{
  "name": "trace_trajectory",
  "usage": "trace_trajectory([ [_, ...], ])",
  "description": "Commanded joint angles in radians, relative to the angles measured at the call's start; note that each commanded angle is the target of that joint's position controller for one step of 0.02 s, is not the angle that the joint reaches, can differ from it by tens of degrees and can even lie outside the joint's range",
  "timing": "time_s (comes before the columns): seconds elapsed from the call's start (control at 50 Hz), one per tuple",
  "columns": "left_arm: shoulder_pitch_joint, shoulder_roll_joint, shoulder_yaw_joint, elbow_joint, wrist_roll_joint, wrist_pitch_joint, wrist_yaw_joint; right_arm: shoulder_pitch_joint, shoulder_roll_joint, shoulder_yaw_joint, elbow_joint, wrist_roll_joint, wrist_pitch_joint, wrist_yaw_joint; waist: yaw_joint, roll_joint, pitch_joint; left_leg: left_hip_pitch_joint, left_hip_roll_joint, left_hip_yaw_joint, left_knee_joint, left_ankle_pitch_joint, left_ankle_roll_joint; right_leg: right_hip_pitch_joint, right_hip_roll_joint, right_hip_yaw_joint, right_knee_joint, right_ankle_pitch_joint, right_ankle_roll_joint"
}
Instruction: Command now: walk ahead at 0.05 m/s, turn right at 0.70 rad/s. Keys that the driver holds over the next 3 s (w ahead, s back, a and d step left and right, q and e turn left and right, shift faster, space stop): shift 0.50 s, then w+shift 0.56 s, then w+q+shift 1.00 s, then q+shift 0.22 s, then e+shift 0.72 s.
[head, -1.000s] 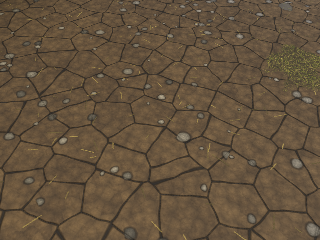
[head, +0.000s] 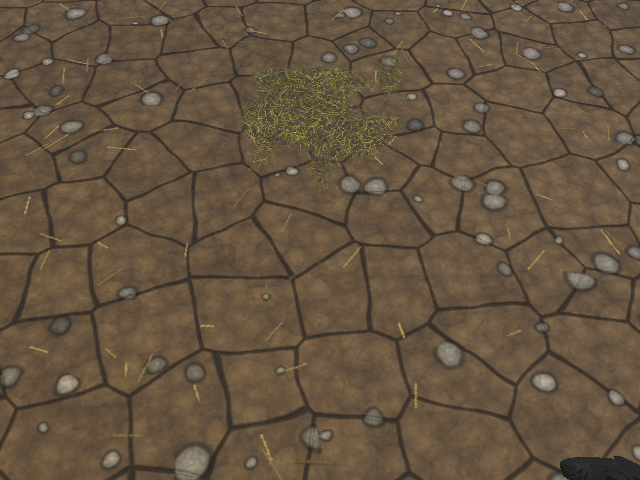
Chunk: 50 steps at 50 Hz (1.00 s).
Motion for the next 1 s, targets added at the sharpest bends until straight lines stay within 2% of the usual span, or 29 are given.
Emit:
trace_trajectory([
  [0.02,0.052,0.078,0.012,-0.058,0.007,0.021,-0.025,0.057,-0.091,-0.029,-0.054,-0.008,0.019,-0.005,-0.032,0.112,-0.171,0.247,0.290,-0.271,-0.207,0.306,0.193,-0.135,-0.112,-0.049,0.193,0.078,0.048],
  [0.04,0.062,0.060,0.003,-0.057,-0.003,0.029,-0.032,0.059,-0.107,-0.036,-0.046,-0.019,0.017,0.000,-0.033,0.148,-0.152,0.195,0.251,-0.212,-0.219,0.304,0.187,-0.108,-0.102,-0.066,0.195,0.101,0.054],
  [0.08,0.056,0.044,-0.008,-0.067,-0.014,0.033,-0.037,0.083,-0.119,-0.045,-0.028,-0.023,0.010,0.013,-0.031,0.162,-0.161,0.178,0.231,-0.160,-0.221,0.310,0.186,-0.081,-0.089,-0.072,0.133,0.115,0.049],
  [0.2,-0.011,0.009,-0.048,-0.084,-0.012,0.041,-0.039,0.123,-0.153,-0.066,0.002,-0.022,0.022,0.038,-0.062,0.218,-0.158,0.139,0.243,-0.152,-0.278,-0.045,0.186,0.056,-0.128,-0.125,-0.247,0.069,0.001],
  [0.26,0.018,0.006,-0.059,-0.061,-0.013,0.028,-0.037,0.160,-0.173,-0.077,0.028,-0.015,0.046,0.048,-0.058,0.221,-0.145,0.111,0.238,-0.147,-0.259,-0.080,0.162,0.185,-0.132,-0.171,-0.505,0.170,-0.040],
  [0.28,0.049,0.002,-0.062,-0.044,-0.005,0.018,-0.034,0.176,-0.173,-0.077,0.036,-0.004,0.053,0.047,-0.042,0.200,-0.136,0.058,0.226,-0.130,-0.235,-0.087,0.129,0.273,-0.131,-0.177,-0.645,0.263,-0.063],
  [0.3,0.037,0.014,-0.065,-0.043,0.004,0.009,-0.029,0.222,-0.158,-0.076,0.051,-0.004,0.052,0.050,-0.048,0.136,-0.117,-0.001,0.202,-0.102,-0.198,-0.125,0.073,0.325,-0.166,-0.106,-0.754,0.309,-0.082],
  [0.32,0.021,0.062,-0.064,-0.062,0.020,-0.001,-0.024,0.259,-0.084,-0.061,0.038,-0.009,0.047,0.059,-0.070,-0.093,-0.147,-0.075,0.116,0.000,0.015,-0.268,0.007,0.369,-0.402,0.190,-0.891,0.162,-0.115],
  [0.34,-0.065,0.116,-0.055,-0.088,0.017,-0.006,-0.022,0.201,-0.080,-0.058,0.009,-0.006,0.050,0.045,-0.065,-0.215,-0.046,-0.067,0.021,0.055,0.072,-0.381,-0.025,0.075,-0.570,0.350,-0.933,0.188,-0.201],
  [0.36,-0.089,0.052,-0.069,-0.074,0.024,-0.018,-0.015,0.161,-0.112,-0.068,0.018,-0.002,0.058,0.044,-0.069,-0.115,-0.008,0.040,0.065,-0.010,0.168,-0.318,-0.023,0.005,-0.507,0.253,-0.912,0.251,-0.207],
  [0.38,-0.132,0.016,-0.082,-0.067,0.019,-0.029,-0.008,0.187,-0.093,-0.067,0.035,0.006,0.060,0.050,-0.105,-0.114,-0.014,0.052,0.044,0.002,0.196,-0.275,-0.017,0.013,-0.451,0.175,-0.891,0.335,-0.189],
  [0.44,-0.112,-0.009,-0.091,-0.041,0.000,-0.049,0.006,0.266,-0.082,-0.066,0.097,-0.011,0.055,0.049,-0.110,-0.124,-0.077,0.070,0.033,0.030,0.212,-0.252,-0.024,0.159,-0.370,0.049,-0.791,0.744,-0.165],
  [0.5,-0.050,-0.016,-0.094,0.003,-0.008,-0.054,0.010,0.233,-0.047,-0.050,0.100,0.004,0.052,0.037,-0.077,-0.109,-0.112,0.109,0.032,0.035,0.080,-0.279,-0.031,0.251,-0.382,0.047,-0.716,0.907,-0.175],
  [0.52,-0.004,-0.001,-0.088,0.023,-0.007,-0.050,0.011,0.239,-0.042,-0.045,0.105,-0.001,0.050,0.036,-0.059,-0.120,-0.154,0.134,0.015,0.063,0.033,-0.283,-0.028,0.280,-0.378,0.077,-0.750,0.647,-0.180],
  [0.54,0.048,0.066,-0.059,0.045,-0.007,-0.037,0.008,0.225,-0.069,-0.053,0.101,-0.014,0.044,0.040,-0.036,-0.149,-0.130,0.097,-0.020,0.110,0.045,-0.303,-0.014,0.289,-0.375,0.141,-0.795,0.242,-0.196],
  [0.56,0.073,0.078,-0.050,0.053,-0.001,-0.027,0.004,0.185,-0.088,-0.059,0.091,-0.023,0.041,0.047,-0.015,-0.151,-0.071,0.059,-0.015,0.110,0.046,-0.339,0.002,0.249,-0.396,0.219,-0.854,-0.095,-0.217],
  [0.58,0.068,0.078,-0.047,0.051,0.002,-0.023,-0.001,0.165,-0.078,-0.057,0.083,-0.022,0.037,0.054,-0.019,-0.148,-0.003,0.050,-0.008,0.106,0.026,-0.360,0.021,0.189,-0.418,0.277,-0.895,-0.241,-0.234],
  [0.6,0.038,0.069,-0.044,0.045,-0.003,-0.025,-0.007,0.184,-0.056,-0.053,0.089,-0.018,0.027,0.059,-0.044,-0.122,0.047,0.099,-0.001,0.099,-0.038,-0.332,0.045,0.115,-0.420,0.289,-0.903,-0.249,-0.240],
  [0.62,-0.017,0.054,-0.042,0.032,-0.014,-0.032,-0.011,0.258,-0.036,-0.049,0.118,-0.013,0.011,0.059,-0.097,-0.086,0.053,0.242,0.006,0.085,-0.140,-0.270,0.077,0.011,-0.395,0.256,-0.871,-0.203,-0.224],
  [0.64,-0.090,0.024,-0.044,0.009,-0.018,-0.044,-0.012,0.390,-0.050,-0.056,0.168,-0.013,-0.009,0.054,-0.169,-0.029,0.028,0.472,0.049,0.009,-0.217,-0.263,0.111,-0.158,-0.346,0.190,-0.765,-0.133,-0.190],
  [0.66,-0.193,-0.049,-0.061,-0.047,-0.025,-0.067,-0.019,0.531,-0.138,-0.078,0.209,-0.019,-0.026,0.043,-0.238,0.150,-0.007,0.678,0.227,-0.230,-0.334,-0.459,0.157,-0.381,-0.232,0.008,-0.514,-0.025,-0.123],
  [0.68,-0.293,-0.062,-0.068,-0.098,-0.016,-0.086,-0.027,0.579,-0.197,-0.100,0.237,-0.011,-0.036,0.048,-0.260,0.251,0.059,0.702,0.408,-0.545,-0.460,-0.657,0.230,-0.579,-0.160,-0.159,-0.308,0.114,-0.092],
  [0.7,-0.316,-0.009,-0.054,-0.102,0.009,-0.093,-0.029,0.532,-0.148,-0.091,0.235,-0.016,-0.040,0.052,-0.219,0.102,0.106,0.637,0.425,-0.532,-0.443,-0.620,0.240,-0.613,-0.232,-0.107,-0.198,0.188,-0.090],
  [0.72,-0.259,-0.019,-0.053,-0.078,0.003,-0.099,-0.042,0.460,-0.122,-0.084,0.212,-0.016,-0.048,0.057,-0.169,0.077,0.075,0.614,0.375,-0.467,-0.432,-0.564,0.216,-0.589,-0.245,-0.093,-0.145,0.259,-0.083],
  [0.74,-0.208,-0.012,-0.051,-0.055,0.000,-0.102,-0.053,0.410,-0.117,-0.084,0.197,-0.017,-0.055,0.060,-0.136,0.089,0.035,0.597,0.334,-0.396,-0.441,-0.504,0.191,-0.559,-0.259,-0.098,-0.105,0.299,-0.075],
  [0.78,-0.186,-0.007,-0.047,-0.042,0.016,-0.096,-0.070,0.392,-0.096,-0.077,0.199,-0.011,-0.070,0.063,-0.116,0.115,0.006,0.540,0.273,-0.286,-0.474,-0.412,0.175,-0.529,-0.273,-0.133,-0.039,0.353,-0.061],
  [0.86,-0.306,-0.036,-0.062,-0.092,0.020,-0.082,-0.079,0.453,-0.067,-0.067,0.237,-0.001,-0.086,0.067,-0.132,0.105,0.066,0.440,0.212,-0.152,-0.536,-0.210,0.179,-0.535,-0.285,-0.199,-0.113,0.462,-0.028],
  [0.96,-0.427,-0.052,-0.084,-0.150,0.012,-0.082,-0.085,0.492,-0.098,-0.066,0.278,0.000,-0.098,0.057,-0.147,0.119,0.098,0.445,0.241,-0.046,-0.598,0.137,0.173,-0.383,-0.274,-0.261,-0.364,0.533,-0.063],
  [1.0,-0.409,-0.047,-0.085,-0.154,0.013,-0.083,-0.076,0.483,-0.115,-0.065,0.293,-0.003,-0.097,0.055,-0.121,0.128,0.068,0.502,0.247,0.016,-0.521,0.452,0.156,-0.287,-0.236,-0.293,-0.428,0.467,-0.106],
])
